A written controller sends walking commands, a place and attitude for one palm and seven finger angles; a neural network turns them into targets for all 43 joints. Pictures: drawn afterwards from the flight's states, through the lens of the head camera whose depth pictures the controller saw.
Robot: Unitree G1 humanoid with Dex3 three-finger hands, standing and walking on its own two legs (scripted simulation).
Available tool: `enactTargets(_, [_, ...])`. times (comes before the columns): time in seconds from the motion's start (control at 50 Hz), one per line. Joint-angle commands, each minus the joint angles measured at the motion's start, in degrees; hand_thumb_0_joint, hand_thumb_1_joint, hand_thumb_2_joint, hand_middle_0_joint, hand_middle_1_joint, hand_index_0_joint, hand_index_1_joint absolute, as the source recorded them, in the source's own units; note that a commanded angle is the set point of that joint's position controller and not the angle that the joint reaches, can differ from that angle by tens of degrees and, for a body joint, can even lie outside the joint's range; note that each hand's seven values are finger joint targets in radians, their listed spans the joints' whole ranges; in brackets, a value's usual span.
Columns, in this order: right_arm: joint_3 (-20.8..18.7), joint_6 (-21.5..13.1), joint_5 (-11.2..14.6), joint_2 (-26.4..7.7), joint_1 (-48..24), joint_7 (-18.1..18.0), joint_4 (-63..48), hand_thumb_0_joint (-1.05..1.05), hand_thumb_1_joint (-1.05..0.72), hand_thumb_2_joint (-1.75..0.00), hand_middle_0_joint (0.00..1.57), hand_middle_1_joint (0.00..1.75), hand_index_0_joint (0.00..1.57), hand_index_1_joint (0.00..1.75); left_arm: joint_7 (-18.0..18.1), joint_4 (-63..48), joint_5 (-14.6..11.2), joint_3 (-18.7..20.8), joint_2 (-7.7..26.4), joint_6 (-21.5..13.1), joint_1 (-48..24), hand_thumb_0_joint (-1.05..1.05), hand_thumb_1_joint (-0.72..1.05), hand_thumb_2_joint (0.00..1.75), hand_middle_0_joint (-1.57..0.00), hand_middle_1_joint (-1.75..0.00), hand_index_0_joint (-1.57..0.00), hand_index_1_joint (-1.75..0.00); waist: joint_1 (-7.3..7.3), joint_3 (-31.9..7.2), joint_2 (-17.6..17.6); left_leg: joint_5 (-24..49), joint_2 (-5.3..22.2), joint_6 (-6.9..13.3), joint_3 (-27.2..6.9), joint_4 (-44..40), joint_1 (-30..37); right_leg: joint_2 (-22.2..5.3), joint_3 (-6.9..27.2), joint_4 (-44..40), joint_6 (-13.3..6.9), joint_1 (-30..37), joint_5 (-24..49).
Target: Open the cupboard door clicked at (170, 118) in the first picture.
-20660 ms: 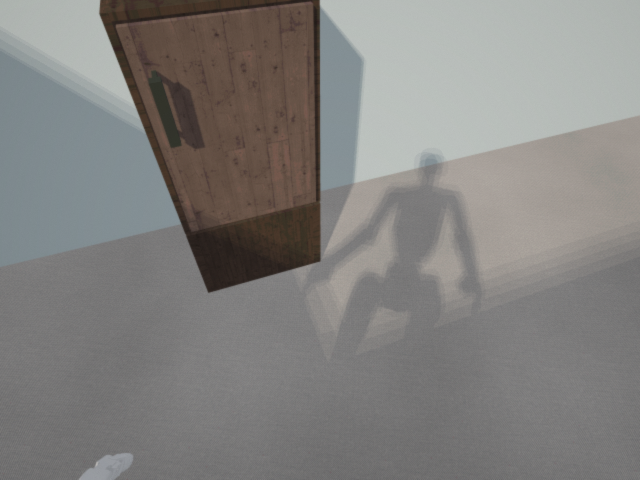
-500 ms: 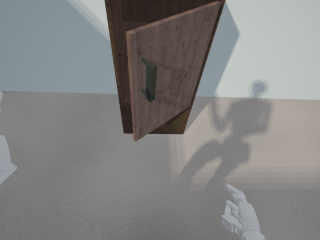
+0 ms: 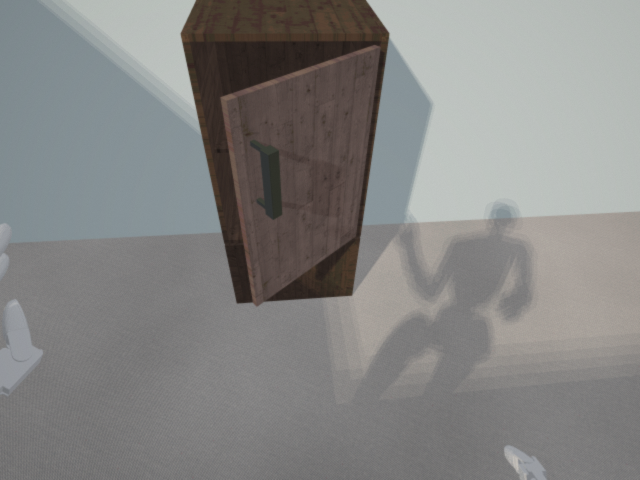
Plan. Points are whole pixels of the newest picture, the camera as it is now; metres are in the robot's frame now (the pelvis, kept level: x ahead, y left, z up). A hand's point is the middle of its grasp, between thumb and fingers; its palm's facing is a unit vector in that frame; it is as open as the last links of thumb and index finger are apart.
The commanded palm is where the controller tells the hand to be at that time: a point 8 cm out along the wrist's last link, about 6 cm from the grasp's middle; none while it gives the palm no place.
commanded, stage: stop stepping back and stand still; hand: left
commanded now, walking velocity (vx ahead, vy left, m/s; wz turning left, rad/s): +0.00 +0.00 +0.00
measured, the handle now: (264, 179) +0.66 +0.13 +0.01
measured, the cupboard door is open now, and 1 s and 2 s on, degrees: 38 38 38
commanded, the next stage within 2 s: let the arm hang, fingers relaxed in 0.28 s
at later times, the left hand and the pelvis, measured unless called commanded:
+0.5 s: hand (85, 423) +0.19 +0.28 +0.00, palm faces +0.17 -0.87 -0.47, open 7.4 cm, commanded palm none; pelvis -0.02 +0.02 +0.00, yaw +1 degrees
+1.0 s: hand out of the picture -0.05 +0.23 -0.16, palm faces +0.03 -0.96 -0.29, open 7.3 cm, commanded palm none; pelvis -0.02 +0.01 +0.01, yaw +2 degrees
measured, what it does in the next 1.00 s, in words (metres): stands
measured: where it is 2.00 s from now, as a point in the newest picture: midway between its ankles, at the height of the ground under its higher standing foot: outside the picture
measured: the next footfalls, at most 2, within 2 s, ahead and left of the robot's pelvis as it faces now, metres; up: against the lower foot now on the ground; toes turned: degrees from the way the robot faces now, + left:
none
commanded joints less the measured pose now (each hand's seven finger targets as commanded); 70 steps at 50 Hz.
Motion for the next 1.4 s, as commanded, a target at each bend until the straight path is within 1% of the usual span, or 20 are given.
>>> enactTargets(0.0, [-1.52, -3.90, 0.12, -5.38, -7.99, 0.04, -9.38, 0.00, -0.90, -0.90, 0.20, 0.30, 0.20, 0.30, 1.22, -10.75, 0.13, 6.29, 9.84, -3.80, -5.48, 0.00, 0.90, 0.90, -0.20, -0.30, -0.20, -0.30, 0.98, 1.94, 0.60, -1.88, 2.76, 2.34, -4.74, -4.72, -1.62, -7.81, 12.18, -9.94, -0.26, -2.18, -5.94])
enactTargets(0.1, [-1.06, -4.07, 0.25, -5.26, -8.72, 0.15, -9.41, 0.00, -0.90, -0.90, 0.20, 0.30, 0.20, 0.30, 1.00, -10.07, 0.17, 5.97, 9.10, -3.65, -6.39, 0.00, 0.90, 0.90, -0.20, -0.30, -0.20, -0.30, 1.43, 0.41, 3.52, 4.04, 5.00, 2.08, -7.13, -8.91, -1.36, -4.27, 7.54, -5.14, 1.50, 1.44, 5.39])
enactTargets(0.18, [-0.73, -3.95, 0.31, -4.69, -9.08, 0.29, -9.84, 0.00, -0.90, -0.90, 0.20, 0.30, 0.20, 0.30, 0.72, -10.32, 0.10, 5.73, 8.79, -3.38, -6.30, 0.00, 0.90, 0.90, -0.20, -0.30, -0.20, -0.30, 1.67, -1.96, 4.06, 11.69, 5.15, 1.24, -6.08, -8.57, -0.04, -4.04, 6.08, -3.77, 1.99, 4.48, 13.28])
enactTargets(0.34, [-0.50, -2.98, 0.21, -4.06, -9.91, 0.55, -10.69, 0.00, -0.90, -0.90, 0.20, 0.30, 0.20, 0.30, 0.44, -10.70, -0.30, 6.09, 8.73, -2.47, -4.54, 0.00, 0.90, 0.90, -0.20, -0.30, -0.20, -0.30, 1.70, -2.02, 2.17, 9.65, 3.70, 0.39, -4.79, -8.22, 0.47, -4.80, 7.34, -7.99, 1.88, 4.69, 13.88])
enactTargets(0.36, [-3.83, -4.52, 0.98, -13.62, -12.32, 5.36, 4.44, 0.00, -0.90, -0.90, 0.20, 0.30, 0.20, 0.30, -7.34, 34.16, 4.52, -17.88, -0.61, 6.08, -9.77, 0.00, 0.90, 0.90, -0.20, -0.30, -0.20, -0.30, -0.78, 2.73, 2.85, 18.22, 4.97, 1.56, -6.64, 0.89, -3.21, -8.19, 3.97, 0.30, 0.69, -4.06, 18.41])
enactTargets(0.38, [-3.65, -0.28, 0.87, -10.44, -7.66, 5.56, 4.40, 0.00, -0.90, -0.90, 0.20, 0.30, 0.20, 0.30, -8.34, 35.64, 3.99, -16.37, -2.14, 10.74, -9.49, 0.00, 0.90, 0.90, -0.20, -0.30, -0.20, -0.30, 0.24, -2.09, 3.65, 21.55, 5.38, 0.78, -6.27, -0.97, 0.25, -7.48, 5.91, -0.30, 0.47, -4.26, 14.80])
enactTargets(0.4, [-3.06, 1.01, 0.79, -9.99, -7.45, 5.40, 3.37, 0.00, -0.90, -0.90, 0.20, 0.30, 0.20, 0.30, -8.48, 35.02, 3.71, -17.01, -3.42, 12.11, -9.39, 0.00, 0.90, 0.90, -0.20, -0.30, -0.20, -0.30, 0.32, -1.27, 6.18, 19.55, 6.66, 1.39, -7.33, -2.32, -0.49, -5.95, 4.26, 0.94, 1.30, -5.73, 7.32])
enactTargets(0.44, [-2.18, 2.42, 0.04, -9.57, -8.14, 5.14, 3.33, 0.00, -0.90, -0.90, 0.20, 0.30, 0.20, 0.30, -8.48, 39.51, 3.88, -17.48, -3.32, 11.93, -11.90, 0.00, 0.90, 0.90, -0.20, -0.30, -0.20, -0.30, 1.38, -3.53, 0.81, 19.63, 8.55, 4.29, -11.47, -4.35, -3.86, -4.47, 3.11, 4.47, 1.34, -2.54, 3.21])
enactTargets(0.46, [-1.81, 2.92, -0.29, -9.75, -8.79, 5.09, 3.58, 0.00, -0.90, -0.90, 0.20, 0.30, 0.20, 0.30, -8.46, 42.34, 4.00, -17.61, -2.48, 11.92, -12.84, 0.00, 0.90, 0.90, -0.20, -0.30, -0.20, -0.30, 1.81, -3.40, -3.71, 17.74, 8.63, 4.79, -12.16, -4.68, -4.91, -4.45, 3.59, 3.54, 1.11, -0.52, 3.30])
enactTargets(0.5, [-1.78, 3.72, -0.69, -10.41, -9.53, 5.04, 5.00, 0.00, -0.90, -0.90, 0.20, 0.30, 0.20, 0.30, -8.47, 49.07, 4.36, -17.96, -0.43, 11.81, -15.76, 0.00, 0.90, 0.90, -0.20, -0.30, -0.20, -0.30, 2.22, -3.40, -10.76, 14.05, 5.88, 3.53, -10.26, -3.15, -4.03, -6.59, 6.43, -1.01, 0.04, 1.07, 7.50])
enactTargets(0.52, [-1.81, 4.29, -0.67, -10.49, -9.50, 5.13, 5.70, 0.00, -0.90, -0.90, 0.20, 0.30, 0.20, 0.30, -8.40, 52.33, 4.36, -18.24, 0.53, 11.81, -17.65, 0.00, 0.90, 0.90, -0.20, -0.30, -0.20, -0.30, 1.76, -2.41, -10.94, 11.42, 4.42, 2.90, -9.11, -2.74, -3.02, -8.00, 7.95, -2.77, -0.90, -0.34, 6.96])
enactTargets(0.54, [-1.65, 4.78, -0.81, -10.24, -9.51, 5.11, 6.92, 0.00, -0.90, -0.90, 0.20, 0.30, 0.20, 0.30, -8.33, 55.58, 4.12, -18.76, 0.79, 11.90, -19.07, 0.00, 0.90, 0.90, -0.20, -0.30, -0.20, -0.30, 1.46, -1.54, -9.27, 9.76, 3.54, 2.66, -8.47, -2.68, -1.72, -8.85, 9.01, -4.14, -1.47, -1.50, 6.33])
enactTargets(0.6, [-0.83, 5.84, -1.10, -9.33, -9.65, 5.02, 10.16, 0.00, -0.90, -0.90, 0.20, 0.30, 0.20, 0.30, -8.04, 64.22, 3.43, -20.43, 0.44, 12.19, -21.09, 0.00, 0.90, 0.90, -0.20, -0.30, -0.20, -0.30, 1.40, 1.14, 2.03, 7.44, 3.76, 2.20, -8.55, -6.58, -0.39, -7.86, 8.98, -5.79, -1.19, -1.73, 3.14])
enactTargets(0.7, [-0.16, 6.64, -0.84, -6.79, -7.35, 4.40, 15.50, 0.00, -0.90, -0.90, 0.20, 0.30, 0.20, 0.30, -7.78, 76.18, 2.75, -21.24, -1.85, 11.93, -18.49, 0.00, 0.90, 0.90, -0.20, -0.30, -0.20, -0.30, 1.91, 0.11, 9.98, 2.03, 4.20, 1.66, -8.61, -9.65, -0.28, -7.62, 8.30, -8.91, -1.13, 2.76, 1.30])
enactTargets(0.8, [-0.39, 7.22, -0.57, -6.40, -4.01, 4.09, 19.62, 0.00, -0.90, -0.90, 0.20, 0.30, 0.20, 0.30, -7.84, 83.11, 2.50, -21.79, -2.00, 11.84, -18.43, 0.00, 0.90, 0.90, -0.20, -0.30, -0.20, -0.30, 1.70, 2.68, 6.40, -1.06, 4.55, 1.67, -8.75, -10.86, -0.11, -7.93, 7.74, -11.69, -1.35, 2.02, -1.28])
enactTargets(0.82, [-0.55, 7.37, -0.46, -6.52, -3.30, 4.03, 20.02, 0.00, -0.90, -0.90, 0.20, 0.30, 0.20, 0.30, -7.77, 83.85, 2.55, -21.80, -2.09, 11.81, -18.60, 0.00, 0.90, 0.90, -0.20, -0.30, -0.20, -0.30, 1.64, 3.51, 3.63, -1.38, 4.70, 1.75, -8.85, -10.81, -0.04, -7.77, 7.61, -12.28, -1.33, 1.46, -2.39])
enactTargets(0.94, [-0.60, 7.27, -0.49, -6.00, -1.03, 3.78, 23.10, 0.00, -0.90, -0.90, 0.20, 0.30, 0.20, 0.30, -7.44, 87.46, 2.43, -22.06, -2.45, 11.75, -19.16, 0.00, 0.90, 0.90, -0.20, -0.30, -0.20, -0.30, 1.38, 5.11, -0.61, 1.89, 4.84, 2.04, -8.12, -10.96, 1.42, -8.11, 7.28, -13.10, -1.25, 0.49, -2.10])
enactTargets(1.24, [-0.45, 6.96, -0.72, -4.81, -2.73, 3.84, 25.22, 0.00, -0.90, -0.90, 0.20, 0.30, 0.20, 0.30, -6.98, 88.24, 2.52, -21.60, -2.24, 11.53, -21.90, 0.00, 0.90, 0.90, -0.20, -0.30, -0.20, -0.30, 1.67, 7.05, -0.12, 5.28, 4.96, 1.68, -7.71, -12.67, 2.02, -8.21, 7.04, -13.41, -0.60, 1.46, 0.78])
enactTargets(1.32, [-0.48, 6.67, -0.65, -5.29, -3.47, 3.75, 25.06, 0.00, -0.90, -0.90, 0.20, 0.30, 0.20, 0.30, -7.00, 87.96, 2.51, -21.45, -2.10, 11.25, -22.18, 0.00, 0.90, 0.90, -0.20, -0.30, -0.20, -0.30, 1.89, 5.08, 1.95, 7.53, 5.19, 1.52, -7.75, -12.65, 3.09, -8.15, 6.98, -13.02, -0.60, 3.22, 4.02])
enactTargets(1.38, [-0.44, 6.56, -0.71, -5.19, -3.80, 3.72, 25.19, 0.00, -0.90, -0.90, 0.20, 0.30, 0.20, 0.30, -7.03, 88.07, 2.49, -21.43, -2.19, 11.10, -22.57, 0.00, 0.90, 0.90, -0.20, -0.30, -0.20, -0.30, 1.76, 4.57, 0.85, 8.75, 5.14, 1.37, -7.48, -12.74, 3.81, -8.39, 7.17, -13.40, -0.61, 3.86, 5.52])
